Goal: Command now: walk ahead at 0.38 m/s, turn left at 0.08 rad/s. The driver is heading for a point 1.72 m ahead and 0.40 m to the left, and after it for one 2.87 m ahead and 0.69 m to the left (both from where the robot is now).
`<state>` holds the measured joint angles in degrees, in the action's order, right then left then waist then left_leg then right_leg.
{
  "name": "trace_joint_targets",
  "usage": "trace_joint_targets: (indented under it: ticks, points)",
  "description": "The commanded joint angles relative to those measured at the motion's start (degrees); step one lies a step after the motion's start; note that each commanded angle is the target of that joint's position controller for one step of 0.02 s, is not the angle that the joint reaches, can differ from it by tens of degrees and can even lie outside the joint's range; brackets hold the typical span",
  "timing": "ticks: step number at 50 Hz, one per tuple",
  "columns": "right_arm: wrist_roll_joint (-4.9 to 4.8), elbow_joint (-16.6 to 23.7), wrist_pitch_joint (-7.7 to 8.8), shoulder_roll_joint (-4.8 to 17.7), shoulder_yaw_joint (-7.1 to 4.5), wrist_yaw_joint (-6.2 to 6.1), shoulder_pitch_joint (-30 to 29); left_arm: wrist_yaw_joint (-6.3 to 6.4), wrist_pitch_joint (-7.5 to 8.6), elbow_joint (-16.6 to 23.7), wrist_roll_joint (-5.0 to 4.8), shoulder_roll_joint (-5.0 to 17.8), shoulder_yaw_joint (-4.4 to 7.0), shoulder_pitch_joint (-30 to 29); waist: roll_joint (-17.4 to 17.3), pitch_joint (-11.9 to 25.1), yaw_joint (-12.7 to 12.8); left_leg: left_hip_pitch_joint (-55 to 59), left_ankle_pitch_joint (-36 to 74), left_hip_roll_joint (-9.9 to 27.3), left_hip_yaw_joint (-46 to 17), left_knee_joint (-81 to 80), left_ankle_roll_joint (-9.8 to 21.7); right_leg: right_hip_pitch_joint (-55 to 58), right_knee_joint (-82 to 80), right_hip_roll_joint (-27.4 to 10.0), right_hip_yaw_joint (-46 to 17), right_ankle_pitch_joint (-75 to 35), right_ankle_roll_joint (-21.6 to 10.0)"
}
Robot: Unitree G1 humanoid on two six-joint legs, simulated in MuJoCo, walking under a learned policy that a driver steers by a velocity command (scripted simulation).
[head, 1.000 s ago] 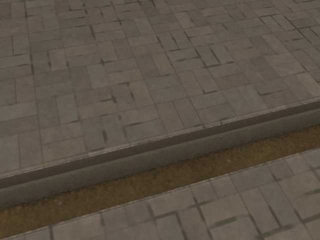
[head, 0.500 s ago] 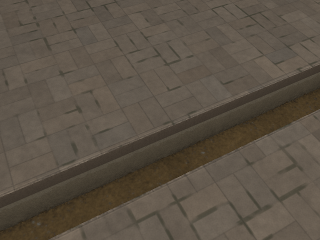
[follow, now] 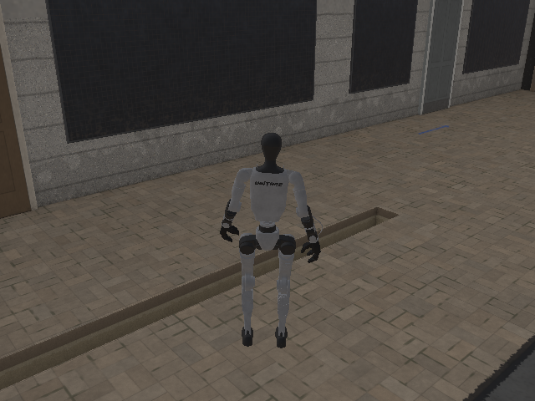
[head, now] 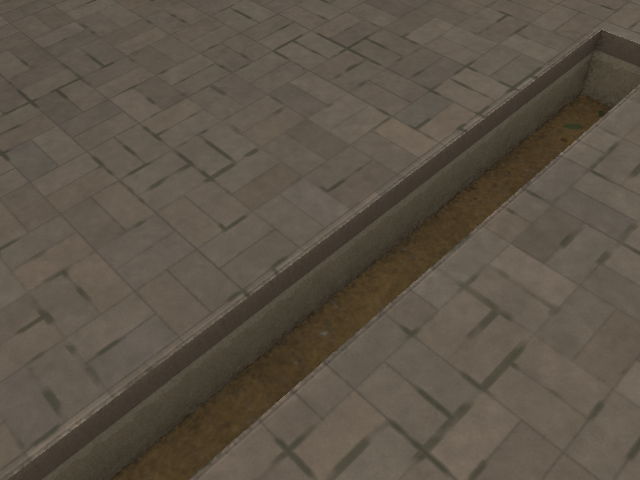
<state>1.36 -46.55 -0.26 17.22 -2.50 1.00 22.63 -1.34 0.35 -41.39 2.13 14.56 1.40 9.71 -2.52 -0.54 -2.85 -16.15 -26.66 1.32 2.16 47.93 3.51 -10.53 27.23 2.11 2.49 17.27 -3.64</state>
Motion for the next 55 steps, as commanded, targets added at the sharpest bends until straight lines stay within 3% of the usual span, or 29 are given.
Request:
trace_joint_targets:
  ticks: [1, 3, 5, 11, 15, 17, 19, 20, 21, 22, 23, 25, 27, 29, 31, 37, 40, 43, 44, 45, 46, 47, 48, 49, 50, 51, 52, 53, 55]
  points:
    - [-1.04, 5.2, 1.70, 6.3, -1.49, 1.24, -6.2, 1.45, 1.27, -1.0, -0.35, 8.2, 2.11, 8.6, 8.4, -6.6, 5.3, -25.9, 5.0, 0.8, -8.2, 11.1, 1.0, 12.9, -19.3, -18.2, -19.3, 8.1, -6.5]
    - [-0.07, 2.6, 1.18, 5.8, -1.70, 1.55, -3.6, 1.99, 2.59, -0.9, -0.40, 6.4, 1.51, 7.0, 8.8, -5.8, 3.6, -23.2, 11.0, 0.4, -6.9, 13.1, -0.3, 11.7, -19.8, -14.9, -11.2, -4.8, -4.1]
    - [0.19, 2.0, 0.90, 4.2, -1.59, 1.66, -3.6, 1.86, 3.67, -1.6, -0.53, 6.1, 1.50, 8.6, 7.5, -5.1, 3.3, -24.2, 14.1, 0.1, -6.4, 15.1, -0.9, 11.8, -18.8, -14.7, -6.7, -16.3, -3.9]
    - [0.59, 5.5, 0.51, 0.9, -0.56, 2.46, -13.7, 1.86, 4.92, -4.6, -0.63, 4.9, 1.10, 11.7, 7.3, -8.0, 4.3, -27.3, 22.6, 0.4, -2.2, 4.4, -1.9, 10.4, -18.6, -13.6, 2.5, -31.3, -3.9]
    - [0.93, 9.3, 0.41, -1.1, 0.67, 3.20, -20.6, 2.75, 4.75, -7.4, -1.10, 5.8, 0.83, 15.3, 6.8, -8.0, 5.4, -21.6, 23.3, -0.4, 4.5, -8.1, 1.1, 13.0, -16.6, -14.9, 6.1, -42.2, -2.9]
    - [0.92, 9.1, 0.19, -0.3, 0.38, 2.79, -18.2, 3.40, 4.37, -7.8, -1.00, 7.4, 0.91, 15.0, 8.2, -4.8, 3.4, -15.2, 18.7, -3.7, 7.2, -9.8, 3.6, 15.7, -10.0, -15.5, 8.0, -60.4, -1.6]
    - [0.92, 6.6, 0.32, 2.2, -0.65, 2.21, -8.5, 3.94, 3.20, -7.4, -0.19, 10.0, 1.52, 13.4, 9.7, 1.5, -1.5, -3.8, 11.7, -6.9, 6.9, -10.1, 6.5, 15.6, 5.0, -16.3, 9.2, -70.6, -1.7]
    - [0.83, 4.0, 0.76, 4.3, -1.80, 1.70, 0.3, 3.98, 2.68, -6.8, -0.26, 11.0, 1.82, 12.5, 8.7, 6.4, -5.5, 7.8, 11.9, -8.0, 4.6, -13.7, 8.3, 10.7, 17.3, -15.6, 9.2, -63.8, -1.7]
    - [1.02, 2.2, 0.86, 8.2, -3.39, 0.63, 7.6, 3.51, 2.74, -5.7, -0.70, 10.5, 1.72, 11.6, 3.1, 10.6, -9.2, 20.0, 7.5, -1.8, -5.1, -20.1, 11.4, 0.4, 36.1, -11.5, 10.4, -43.9, -0.5]
    - [0.02, 4.2, 0.41, 14.2, -4.73, -0.05, 2.6, 2.13, 3.13, -1.3, -1.44, 3.6, 0.52, 13.9, -12.6, 17.1, -1.9, 36.3, 8.9, 17.0, -39.6, -25.4, 19.7, -23.9, 59.6, 1.1, 5.8, 10.6, 3.3]
    - [-1.46, 4.7, 0.20, 14.0, -5.32, 0.06, 3.6, 1.87, 3.66, 0.4, -0.81, 8.6, 1.32, 8.1, -2.6, 20.2, -6.0, 37.8, 10.2, 18.3, -46.4, -30.4, 22.2, -31.4, 63.8, 0.7, -5.9, 8.6, 2.4]
    - [-1.18, 3.1, 0.50, 8.6, -3.76, -0.88, -0.6, 1.68, 4.84, 1.4, -1.59, 8.2, 0.95, 5.7, 4.0, 3.5, -0.8, 19.8, 18.3, 15.2, -32.2, -32.8, 17.8, -31.1, 53.2, -5.3, -6.0, 1.7, 2.1]
    - [-1.03, 3.7, 1.84, 5.7, -2.83, -0.94, -4.9, 1.80, 2.78, 0.3, -0.39, 7.8, 0.96, 8.0, 4.1, -0.9, 3.7, 8.5, 25.9, 9.3, -24.5, -34.1, 14.0, -24.4, 44.5, -7.4, -6.0, 1.6, 3.2]
    - [-1.29, 3.6, 3.26, 5.6, -2.54, -0.29, -5.2, 1.55, 0.34, 0.2, 0.45, 6.7, 0.91, 8.9, 2.3, -0.4, 5.1, 4.0, 30.9, 6.4, -20.8, -34.9, 13.4, -21.8, 39.7, -7.5, -4.8, 1.1, 4.3]
    - [-1.96, 3.0, 3.97, 6.6, -2.75, 0.04, -4.2, 1.38, -0.39, 1.3, 0.44, 6.2, 1.01, 6.7, 1.1, -1.1, 5.1, 2.0, 31.2, 4.6, -19.1, -36.1, 12.7, -22.8, 34.5, -7.8, -4.2, -4.2, 5.6]
    - [-2.53, 1.7, 3.60, 6.6, -2.62, -0.35, 2.1, 1.24, 0.88, 5.8, 0.16, 6.6, 1.43, -6.4, -0.3, -2.4, -0.8, 6.3, 32.4, 1.8, -19.0, -35.2, 8.4, -27.0, 16.0, -6.4, -3.8, -22.7, 5.8]
    - [-1.76, 1.6, 2.92, 6.7, -2.47, -0.83, 3.0, 0.35, 0.93, 5.7, 0.66, 5.1, 0.61, -6.5, -2.2, 0.0, -1.1, 10.0, 43.6, 1.6, -17.1, -33.0, 8.2, -24.0, 16.3, -4.9, -1.9, -23.7, 4.9]
    - [-0.32, 1.3, 3.60, 7.2, -2.22, -0.81, 3.1, -0.14, 1.32, 6.4, 0.43, 6.5, 0.92, -8.4, -2.4, -3.0, -1.0, 8.4, 49.5, 3.6, -15.3, -35.4, 7.2, -15.5, 12.6, -2.9, 0.6, -15.6, 3.3]
    - [0.44, 1.0, 3.99, 8.7, -2.65, -1.85, 0.8, 0.17, 1.49, 2.7, 0.62, 8.6, 2.36, 1.5, -5.2, 0.8, 3.6, 14.0, 60.3, 8.4, -14.9, -29.0, 7.4, -13.5, 22.1, -5.6, -4.9, -20.3, 0.4]
    - [0.27, 2.3, 4.05, 8.4, -2.67, -2.48, -3.9, 0.30, 1.61, 0.4, 0.47, 10.9, 3.07, 9.5, -1.6, 3.1, 8.2, 14.7, 67.1, 8.1, -12.4, -23.0, 5.7, -9.1, 19.8, -4.8, -6.3, -14.0, -1.7]
    - [0.27, 2.5, 3.26, 8.2, -2.34, -2.23, -2.7, 0.00, 1.67, 0.0, -0.38, 10.8, 3.35, 9.9, 0.8, 1.9, 7.2, 15.7, 66.9, 5.2, -12.0, -18.8, 6.4, -7.2, 9.2, 0.3, -1.4, 4.6, -1.9]
    - [0.66, 1.2, 3.00, 7.9, -2.26, -2.30, -1.4, 0.47, 1.62, -1.3, -0.15, 9.7, 3.64, 13.7, 1.6, 1.6, 9.0, 15.2, 68.3, 4.7, -11.4, -9.7, 6.7, -1.7, 4.9, 2.0, 0.9, 5.0, -2.9]
    - [-0.31, 1.2, 2.80, 6.5, -1.96, -2.69, -1.6, 0.99, 1.85, -3.0, 0.61, 10.8, 3.96, 21.6, 5.0, 5.2, 12.6, 7.6, 54.7, 2.4, -9.5, 6.8, 4.9, 9.6, 0.0, -4.8, -7.1, -2.1, -6.0]
    - [-0.06, 2.2, 2.77, 0.9, -1.11, -2.16, 6.2, 0.64, 1.89, -2.8, -0.33, 15.2, 4.73, 19.4, 17.7, 7.3, 4.7, -11.7, 0.0, -9.2, -5.2, 26.5, 0.4, 21.6, -1.4, -20.1, -33.6, -12.3, -15.4]
    - [1.95, 0.9, 3.12, 4.4, -1.37, -1.92, 7.4, -0.43, 1.83, -2.7, -3.19, 12.0, 4.00, 17.2, 13.5, 5.7, 3.6, -19.6, -3.3, -9.2, -9.2, 30.3, 0.4, 17.9, -8.1, -21.2, -50.1, -18.0, -20.9]
    - [1.61, 1.4, 3.13, 6.7, -2.19, -1.84, 1.8, -0.64, 2.18, -1.2, -3.42, 10.1, 3.85, 11.8, 6.7, -0.1, 2.1, -20.5, 2.3, -4.7, -9.7, 30.0, -0.5, 11.3, -7.8, -21.4, -41.9, -21.7, -21.4]
    - [1.06, 2.1, 3.45, 8.2, -2.83, -1.52, -2.7, -1.06, 2.46, -0.8, -2.96, 8.8, 3.44, 10.0, 2.1, -1.2, 2.3, -18.1, 4.3, -2.8, -9.6, 25.0, -1.1, 5.9, -7.5, -18.9, -35.2, -24.1, -19.9]
    - [0.87, 2.5, 3.14, 7.7, -2.84, -1.33, -5.2, -1.05, 2.74, -1.1, -2.45, 9.0, 3.34, 10.3, 2.6, -1.9, 2.4, -16.4, 3.6, -1.7, -8.8, 21.6, -2.0, 3.3, -8.4, -17.2, -31.5, -25.0, -18.7]
    - [1.75, 3.1, 1.63, 5.5, -2.27, -0.59, -7.4, -0.37, 2.91, -2.0, -2.13, 9.3, 2.98, 10.5, 4.2, -2.4, 2.0, -13.4, 2.2, -0.6, -6.8, 13.3, -3.6, 1.0, -12.2, -13.4, -27.8, -20.2, -15.5]
